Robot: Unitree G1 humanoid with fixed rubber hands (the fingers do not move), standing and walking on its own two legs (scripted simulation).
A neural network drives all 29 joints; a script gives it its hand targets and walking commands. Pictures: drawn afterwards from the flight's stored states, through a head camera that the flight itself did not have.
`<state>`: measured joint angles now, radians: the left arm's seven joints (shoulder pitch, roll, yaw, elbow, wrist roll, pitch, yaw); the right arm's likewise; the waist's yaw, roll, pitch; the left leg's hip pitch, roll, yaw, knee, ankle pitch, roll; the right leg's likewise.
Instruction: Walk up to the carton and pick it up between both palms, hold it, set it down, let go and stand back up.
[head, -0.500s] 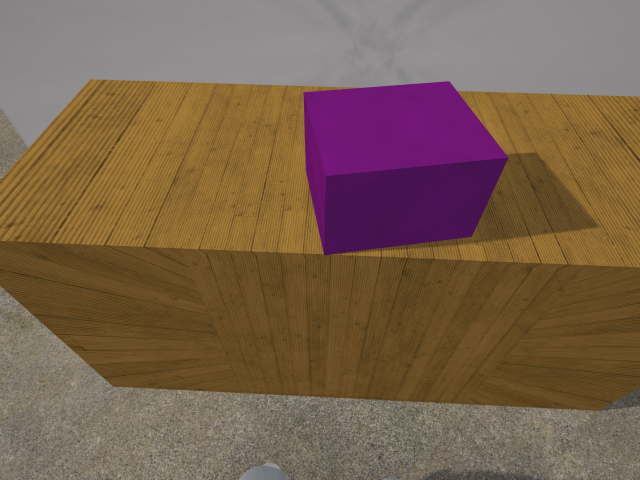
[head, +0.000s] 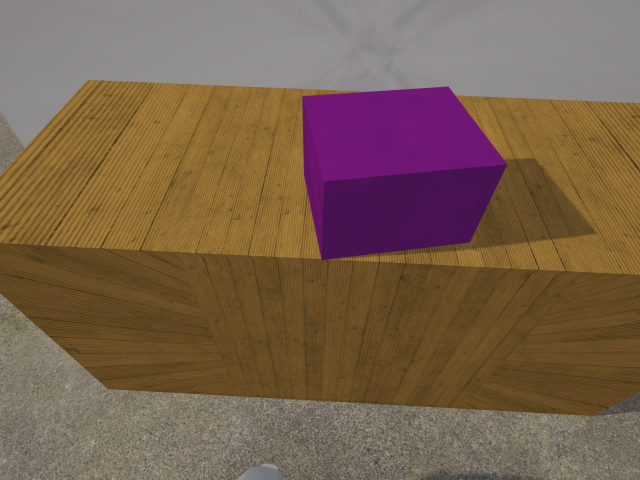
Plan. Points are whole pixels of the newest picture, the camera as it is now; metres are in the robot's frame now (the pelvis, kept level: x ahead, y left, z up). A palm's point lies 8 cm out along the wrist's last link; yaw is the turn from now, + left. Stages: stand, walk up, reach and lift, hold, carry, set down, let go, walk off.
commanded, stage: walk up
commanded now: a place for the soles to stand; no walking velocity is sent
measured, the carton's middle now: (387, 170) +0.59 -0.09 +0.05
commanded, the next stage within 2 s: none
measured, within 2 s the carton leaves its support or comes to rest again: neither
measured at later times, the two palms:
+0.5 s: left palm out of the picture +0.09 +0.30 -0.09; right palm out of the picture +0.08 -0.31 -0.09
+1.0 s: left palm out of the picture +0.09 +0.29 -0.09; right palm out of the picture +0.09 -0.32 -0.09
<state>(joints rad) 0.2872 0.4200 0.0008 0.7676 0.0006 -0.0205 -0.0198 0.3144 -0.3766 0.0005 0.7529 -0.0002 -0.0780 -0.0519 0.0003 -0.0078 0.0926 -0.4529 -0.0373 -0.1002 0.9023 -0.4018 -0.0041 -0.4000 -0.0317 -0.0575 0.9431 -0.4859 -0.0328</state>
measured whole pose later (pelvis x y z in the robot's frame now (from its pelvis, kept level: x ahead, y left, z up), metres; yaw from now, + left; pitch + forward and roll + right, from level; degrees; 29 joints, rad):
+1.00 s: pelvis +0.01 -0.02 +0.00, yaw +0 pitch -3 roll +0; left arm 0.27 0.42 0.00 0.77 0.00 -0.01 -0.01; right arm 0.31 -0.38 0.00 0.75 0.00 -0.08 -0.05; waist 0.00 -0.01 0.09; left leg -0.44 -0.03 -0.10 0.90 -0.41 -0.01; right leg -0.40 -0.04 -0.07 0.97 -0.58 -0.03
